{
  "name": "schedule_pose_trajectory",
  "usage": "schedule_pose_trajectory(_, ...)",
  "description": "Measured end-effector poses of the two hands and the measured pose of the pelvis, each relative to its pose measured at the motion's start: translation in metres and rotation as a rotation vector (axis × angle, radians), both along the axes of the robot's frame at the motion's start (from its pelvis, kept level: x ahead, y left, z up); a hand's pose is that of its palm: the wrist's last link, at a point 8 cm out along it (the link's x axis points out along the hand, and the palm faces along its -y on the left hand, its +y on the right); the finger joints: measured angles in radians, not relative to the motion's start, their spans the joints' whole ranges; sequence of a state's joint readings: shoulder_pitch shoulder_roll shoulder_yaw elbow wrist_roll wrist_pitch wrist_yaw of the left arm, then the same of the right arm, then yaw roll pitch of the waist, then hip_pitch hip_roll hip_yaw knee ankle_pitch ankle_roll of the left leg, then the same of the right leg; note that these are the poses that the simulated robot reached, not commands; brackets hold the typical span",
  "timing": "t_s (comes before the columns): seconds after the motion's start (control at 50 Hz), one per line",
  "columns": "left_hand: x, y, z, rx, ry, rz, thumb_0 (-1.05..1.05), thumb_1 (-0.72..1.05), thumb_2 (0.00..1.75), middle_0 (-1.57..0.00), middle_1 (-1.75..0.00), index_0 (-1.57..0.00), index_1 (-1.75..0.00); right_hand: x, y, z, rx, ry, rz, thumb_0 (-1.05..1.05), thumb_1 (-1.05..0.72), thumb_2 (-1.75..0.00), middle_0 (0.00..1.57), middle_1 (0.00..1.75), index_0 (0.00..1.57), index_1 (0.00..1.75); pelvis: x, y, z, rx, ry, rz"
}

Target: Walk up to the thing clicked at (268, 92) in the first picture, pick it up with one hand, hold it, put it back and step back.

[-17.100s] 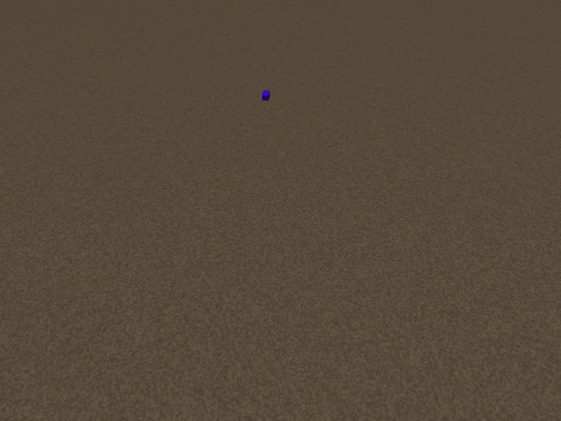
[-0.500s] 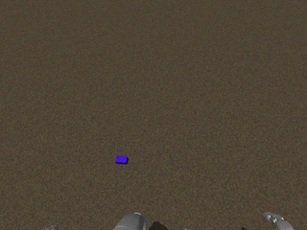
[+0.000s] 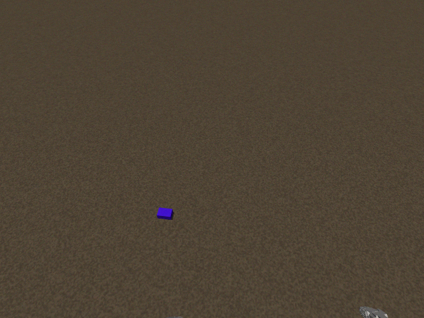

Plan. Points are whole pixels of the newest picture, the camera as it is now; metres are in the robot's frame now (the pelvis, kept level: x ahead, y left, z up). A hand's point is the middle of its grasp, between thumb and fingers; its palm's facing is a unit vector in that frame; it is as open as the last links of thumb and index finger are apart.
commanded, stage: walk up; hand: left
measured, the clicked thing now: (165, 213) +0.71 +0.27 -0.74
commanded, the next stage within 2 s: stand in 0.90 s
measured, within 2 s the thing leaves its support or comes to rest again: neither
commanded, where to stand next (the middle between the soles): +0.33 +0.03 m, yaw +0 degrees
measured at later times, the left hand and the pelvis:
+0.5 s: hand out of the picture +0.06 +0.27 -0.13, palm faces +0.05 -0.93 -0.35, open 7.4 cm; pelvis +0.00 +0.01 +0.02, yaw +2 degrees
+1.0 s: hand out of the picture +0.10 +0.27 -0.13, palm faces +0.04 -0.94 -0.34, open 7.4 cm; pelvis +0.01 +0.01 +0.02, yaw +2 degrees
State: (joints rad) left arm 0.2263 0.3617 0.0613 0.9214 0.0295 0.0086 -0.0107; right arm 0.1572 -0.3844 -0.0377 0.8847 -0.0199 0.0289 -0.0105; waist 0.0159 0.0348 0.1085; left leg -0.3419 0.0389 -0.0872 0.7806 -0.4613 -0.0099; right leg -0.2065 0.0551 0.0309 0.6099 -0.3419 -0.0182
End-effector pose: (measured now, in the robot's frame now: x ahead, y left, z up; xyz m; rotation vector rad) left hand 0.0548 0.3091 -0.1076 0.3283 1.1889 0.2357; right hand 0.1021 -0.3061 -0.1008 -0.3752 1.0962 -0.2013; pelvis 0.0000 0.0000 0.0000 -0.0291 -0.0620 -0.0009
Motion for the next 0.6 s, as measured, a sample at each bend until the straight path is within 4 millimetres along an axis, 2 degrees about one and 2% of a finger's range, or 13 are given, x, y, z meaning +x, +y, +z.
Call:
schedule_pose_trajectory(0.06,-0.015,-0.003,0.007,0.003,-0.006,0.014,0.01,0.91,0.90,-0.21,-0.30,-0.20,-0.30,-0.010,-0.002,-0.001,0.017,0.010,-0.007,0.01,-0.91,-0.90,0.21,0.30,0.20,0.30,-0.005,0.000,0.004,0.017,0.000,0.007)
schedule_pose_trajectory(0.12,-0.022,0.000,0.011,0.005,-0.022,0.027,0.01,0.90,0.90,-0.21,-0.30,-0.21,-0.30,-0.022,0.000,-0.003,0.022,0.038,0.005,0.01,-0.91,-0.90,0.21,0.30,0.20,0.30,-0.010,0.003,0.006,0.024,0.006,0.028)
schedule_pose_trajectory(0.22,-0.023,0.011,0.009,-0.003,-0.029,0.041,0.01,0.90,0.90,-0.21,-0.30,-0.20,-0.30,-0.042,0.012,-0.004,0.029,0.080,0.005,0.01,-0.91,-0.90,0.21,0.30,0.20,0.30,-0.016,0.010,0.007,0.046,0.003,0.035)
schedule_pose_trajectory(0.3,-0.019,0.013,0.009,-0.012,-0.025,0.039,0.01,0.91,0.90,-0.21,-0.30,-0.20,-0.30,-0.050,0.021,-0.002,0.053,0.097,-0.001,0.01,-0.91,-0.90,0.21,0.30,0.20,0.30,-0.015,0.009,0.011,0.031,0.006,0.029)
schedule_pose_trajectory(0.42,-0.012,0.009,0.010,-0.016,-0.012,0.036,0.01,0.91,0.90,-0.21,-0.30,-0.20,-0.30,-0.042,0.025,-0.002,0.071,0.105,-0.003,0.01,-0.91,-0.90,0.21,0.30,0.20,0.30,-0.008,0.006,0.014,0.018,0.017,0.038)
schedule_pose_trajectory(0.6,0.012,0.003,0.011,-0.022,-0.021,0.046,0.01,0.91,0.90,-0.21,-0.30,-0.20,-0.30,-0.009,0.022,0.002,0.059,0.077,0.001,0.01,-0.91,-0.90,0.21,0.30,0.20,0.30,0.006,0.006,0.017,0.022,0.024,0.044)
